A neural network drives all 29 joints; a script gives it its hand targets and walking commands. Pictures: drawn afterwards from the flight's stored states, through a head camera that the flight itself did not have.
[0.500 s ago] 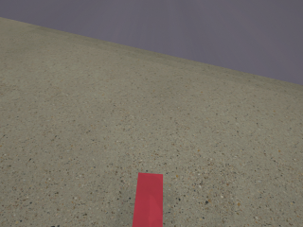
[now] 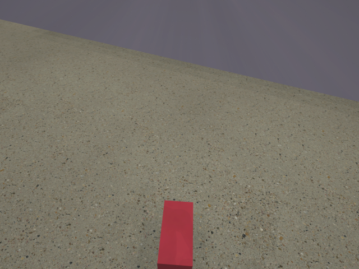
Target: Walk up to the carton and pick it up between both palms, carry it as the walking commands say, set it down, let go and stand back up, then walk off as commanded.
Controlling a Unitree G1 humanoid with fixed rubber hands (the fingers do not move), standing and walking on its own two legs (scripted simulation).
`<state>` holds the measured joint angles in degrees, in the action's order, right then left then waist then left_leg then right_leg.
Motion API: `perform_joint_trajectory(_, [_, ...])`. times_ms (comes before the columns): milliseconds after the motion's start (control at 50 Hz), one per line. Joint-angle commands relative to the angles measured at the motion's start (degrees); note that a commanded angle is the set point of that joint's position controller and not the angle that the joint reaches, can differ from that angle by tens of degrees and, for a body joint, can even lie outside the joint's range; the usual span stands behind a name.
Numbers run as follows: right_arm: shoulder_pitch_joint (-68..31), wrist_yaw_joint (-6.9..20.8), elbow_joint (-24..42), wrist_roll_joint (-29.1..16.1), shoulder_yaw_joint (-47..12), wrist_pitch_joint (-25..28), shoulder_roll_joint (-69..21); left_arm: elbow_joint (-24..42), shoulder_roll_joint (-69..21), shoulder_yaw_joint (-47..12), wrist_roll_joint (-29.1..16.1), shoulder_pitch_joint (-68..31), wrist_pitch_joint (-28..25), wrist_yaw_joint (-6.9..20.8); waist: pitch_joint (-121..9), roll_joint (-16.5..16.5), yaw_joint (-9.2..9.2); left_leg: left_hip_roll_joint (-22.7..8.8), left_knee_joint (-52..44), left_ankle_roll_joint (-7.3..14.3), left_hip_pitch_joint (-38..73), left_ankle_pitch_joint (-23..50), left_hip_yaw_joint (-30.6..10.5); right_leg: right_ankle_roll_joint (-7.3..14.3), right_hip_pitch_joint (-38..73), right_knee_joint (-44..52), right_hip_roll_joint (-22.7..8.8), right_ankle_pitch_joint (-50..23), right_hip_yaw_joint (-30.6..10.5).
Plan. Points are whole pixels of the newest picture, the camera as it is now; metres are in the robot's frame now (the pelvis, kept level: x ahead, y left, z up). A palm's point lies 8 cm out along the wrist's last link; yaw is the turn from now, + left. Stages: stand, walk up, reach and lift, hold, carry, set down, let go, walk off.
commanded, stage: stand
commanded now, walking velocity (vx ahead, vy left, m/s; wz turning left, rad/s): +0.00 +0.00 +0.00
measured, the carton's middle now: (176, 242) +0.46 -0.01 -0.63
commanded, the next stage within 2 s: walk off in 0.46 s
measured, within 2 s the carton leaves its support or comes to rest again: neither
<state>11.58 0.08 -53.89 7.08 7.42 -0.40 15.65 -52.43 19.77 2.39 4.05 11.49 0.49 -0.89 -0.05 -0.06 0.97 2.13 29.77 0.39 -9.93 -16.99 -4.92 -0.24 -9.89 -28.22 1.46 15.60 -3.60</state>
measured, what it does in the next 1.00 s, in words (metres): lifts its left foot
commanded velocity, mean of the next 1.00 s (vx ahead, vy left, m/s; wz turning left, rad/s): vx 0.19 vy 0.00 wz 0.23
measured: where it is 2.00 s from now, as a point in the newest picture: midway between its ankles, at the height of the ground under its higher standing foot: (142, 257)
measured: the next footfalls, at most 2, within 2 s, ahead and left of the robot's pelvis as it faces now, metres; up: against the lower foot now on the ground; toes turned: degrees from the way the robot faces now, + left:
left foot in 1.22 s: +0.23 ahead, +0.19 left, +0.00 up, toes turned +14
right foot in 1.52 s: +0.46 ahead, +0.00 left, +0.00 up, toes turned +21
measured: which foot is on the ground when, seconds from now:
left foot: down 0.00-0.88, up 0.90-1.00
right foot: down 0.00-1.00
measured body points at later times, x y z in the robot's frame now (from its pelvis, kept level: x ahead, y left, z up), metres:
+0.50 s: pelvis -0.01 +0.00 +0.00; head -0.03 +0.01 +0.45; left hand +0.08 +0.31 -0.12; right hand +0.06 -0.29 -0.12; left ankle -0.01 +0.12 -0.74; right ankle +0.00 -0.13 -0.74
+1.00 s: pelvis +0.04 +0.00 +0.01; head +0.04 +0.00 +0.46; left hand +0.05 +0.27 -0.13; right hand +0.14 -0.28 -0.12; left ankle +0.02 +0.13 -0.68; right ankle +0.00 -0.13 -0.74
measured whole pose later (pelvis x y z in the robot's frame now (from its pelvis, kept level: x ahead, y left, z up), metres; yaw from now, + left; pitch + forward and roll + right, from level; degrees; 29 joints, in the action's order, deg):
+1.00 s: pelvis +0.04 +0.00 +0.01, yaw +5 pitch -1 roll +1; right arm 12.2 1.0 -55.3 6.5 7.4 -0.8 15.7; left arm -56.9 13.8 2.4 4.0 16.9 -1.5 -1.0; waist 0.7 -0.4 0.2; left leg 1.5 51.7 0.8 -22.2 -22.6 -2.9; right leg -0.2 -4.1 -22.0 -1.8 17.2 1.0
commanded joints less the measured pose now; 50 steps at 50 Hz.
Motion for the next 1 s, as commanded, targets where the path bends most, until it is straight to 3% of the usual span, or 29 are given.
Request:
perform_joint_trajectory(0, [-5.0, -1.2, 3.0, -6.6, -1.4, 1.8, 12.8, 2.0, 9.3, 1.9, -2.8, -2.4, -2.0, -0.9, 1.2, -0.6, -1.95, -6.5, -9.5, 1.3, -0.8, 9.8, -6.7, 2.0, 1.3, 5.3, -5.6, -8.4, -4.2])
perform_joint_trajectory(120, [-5.1, -1.2, 2.5, -6.7, -1.3, 1.6, 12.8, 1.2, 9.4, 1.8, -2.8, -3.1, -2.0, -0.7, 1.7, -0.2, -1.31, -6.6, -10.2, 1.3, -0.9, 6.5, -7.0, 1.9, 0.8, 6.2, -5.5, -6.6, -4.3])
perform_joint_trajectory(260, [-4.4, -1.2, 1.5, -7.1, -1.5, 1.7, 12.8, 0.6, 10.1, 1.7, -2.9, -3.6, -2.0, -0.7, 2.6, -0.8, -1.03, -6.5, -10.2, 1.4, -1.4, 8.2, -6.9, 2.0, 1.2, 6.3, -5.7, -7.4, -4.5])
perform_joint_trajectory(480, [-5.0, -1.2, 0.9, -7.1, -1.7, 1.7, 13.2, -0.2, 9.9, 1.6, -3.2, -3.1, -1.8, -0.5, 2.7, 0.0, -1.7, -7.3, -12.1, 1.3, -2.5, 6.0, -8.1, 1.9, 2.0, 5.8, -5.4, -5.5, -3.8])
perform_joint_trajectory(620, [-5.1, -1.1, 0.6, -7.2, -1.8, 1.7, 13.0, -0.2, 9.6, 1.3, -3.4, -4.5, -1.9, -0.6, 1.6, -0.2, -0.89, -6.8, -11.0, 1.2, -0.3, 9.7, -6.8, 2.0, 2.1, 6.7, -6.1, -8.1, -4.2])
perform_joint_trajectory(640, [-2.4, -0.7, -0.8, -7.5, -3.4, 0.6, 5.4, -1.7, 1.9, -0.4, -3.6, -0.6, -0.4, -0.3, 0.8, 0.1, -1.26, -7.3, -12.9, 0.7, -0.6, 3.6, -7.3, 0.8, 1.8, 7.0, -6.1, -4.2, -3.0])
perform_joint_trajectory(660, [-0.8, -0.8, -1.0, -7.0, -3.4, -0.1, 5.8, -1.8, 2.0, -0.3, -3.1, 1.0, 0.4, -0.4, 3.0, 1.1, -1.38, -7.0, -14.3, 0.7, -2.7, -6.1, -8.8, 0.2, 0.7, 6.8, -4.9, 1.2, -1.5])
perform_joint_trajectory(700, [0.5, -0.6, -1.2, -6.9, -2.5, -0.9, 8.0, -0.9, 4.3, 0.7, -2.1, 1.3, 0.6, -0.2, 5.0, 4.1, -1.29, -6.9, -14.7, 3.1, -4.9, -22.6, -12.6, 0.5, -3.3, 3.2, -3.0, 14.7, 0.3])
perform_joint_trajectory(720, [0.5, -0.5, -1.2, -6.7, -2.0, -1.2, 8.8, -1.2, 4.3, 0.8, -1.9, 1.8, 0.5, -0.2, 7.3, 3.2, -1.45, -7.8, -15.5, 4.2, -6.8, -27.3, -14.8, 0.7, -5.7, 2.3, -2.8, 18.1, 0.2])
perform_joint_trajectory(740, [1.7, -0.3, -1.3, -6.6, -1.6, -1.3, 9.7, -1.2, 3.8, 0.6, -1.8, 2.3, 0.1, -0.2, 7.7, 4.4, -1.03, -8.6, -15.7, 5.0, -6.3, -28.0, -16.6, 0.7, -7.1, 1.9, -2.9, 17.9, 0.6])
perform_joint_trajectory(780, [2.2, -0.4, -1.2, -7.0, -0.9, -1.0, 9.8, -0.7, 3.3, 1.1, -1.7, 2.2, -0.9, -0.3, 5.4, 5.4, -0.96, -9.2, -15.5, 5.5, -6.0, -24.1, -18.5, 0.4, -4.2, 0.9, -2.5, 10.5, 2.3])
perform_joint_trajectory(800, [1.2, -0.4, -1.1, -7.0, -1.0, -0.7, 9.0, -0.6, 2.0, 0.9, -2.0, 2.8, -1.4, -0.3, 4.2, 5.5, -1.85, -8.9, -14.7, 5.7, -6.9, -23.1, -18.6, 0.5, -1.5, 0.9, -2.8, 9.7, 2.3])
perform_joint_trajectory(820, [-1.0, -0.2, -0.1, -7.1, -0.8, -0.6, 8.7, -1.0, 2.1, 1.1, -1.9, 4.7, -1.8, -0.6, 3.3, 3.5, -3.43, -7.7, -11.9, 5.3, -9.9, -21.6, -17.8, 1.1, 2.6, 3.7, -4.3, 10.5, -0.3])
perform_joint_trajectory(840, [-4.6, 0.2, 1.5, -7.4, -1.0, -0.4, 6.7, -1.6, 4.2, 1.9, -1.9, 6.7, -2.1, -1.0, 4.0, -1.7, -5.27, -3.8, -5.0, 3.5, -19.4, -19.6, -12.0, 2.4, 11.2, 8.2, -7.6, 14.8, -5.6])
perform_joint_trajectory(860, [-7.9, 0.3, 3.1, -7.1, -1.6, 0.1, 4.2, -3.2, 7.4, 2.9, -2.1, 12.3, -2.5, -1.4, 4.3, -9.8, -7.83, 1.1, 6.7, 1.5, -29.4, -15.7, -4.7, 5.1, 19.4, 15.5, -14.3, 22.7, -16.2])
perform_joint_trajectory(880, [-12.2, 0.5, 5.2, -6.1, -1.9, 0.9, 3.4, -4.4, 9.7, 3.5, -2.1, 15.6, -2.7, -1.8, 5.3, -14.7, -9.64, 1.1, 19.7, 0.5, -35.8, -12.7, 0.8, 8.1, 20.6, 21.5, -23.2, 26.5, -25.6])
perform_joint_trajectory(900, [-10.3, 0.7, 4.7, -5.2, -1.6, 1.2, 3.4, -4.0, 8.1, 3.4, -1.8, 14.2, -2.9, -1.7, 6.9, -9.2, -7.12, -2.3, 27.0, 0.1, -36.0, -10.6, 0.3, 8.3, 17.0, 20.8, -24.8, 24.9, -24.7])
perform_joint_trajectory(940, [-8.7, 1.9, 4.6, -5.4, -1.3, 2.0, 2.9, -2.9, 3.8, 2.5, -1.6, 10.8, -3.9, -1.4, 8.2, -6.5, -4.9, -6.0, 31.5, -0.7, -35.4, -6.5, 1.3, 7.3, 13.8, 20.4, -22.7, 17.8, -16.9])
perform_joint_trajectory(960, [-7.6, 2.4, 4.7, -5.7, -1.3, 1.9, 2.3, -2.6, 2.9, 2.3, -1.6, 9.8, -4.6, -1.2, 7.3, -8.2, -4.35, -5.6, 29.9, -1.7, -34.9, -4.8, 3.3, 6.3, 15.3, 20.3, -20.4, 11.5, -11.4])
perform_joint_trajectory(980, [-8.3, 2.9, 5.3, -5.7, -1.5, 1.9, 2.6, -3.1, 2.6, 2.2, -1.9, 10.9, -5.0, -1.2, 7.5, -10.3, -5.15, -5.5, 30.0, -1.7, -34.9, -4.1, 4.8, 5.6, 15.6, 20.0, -19.2, 6.0, -7.6])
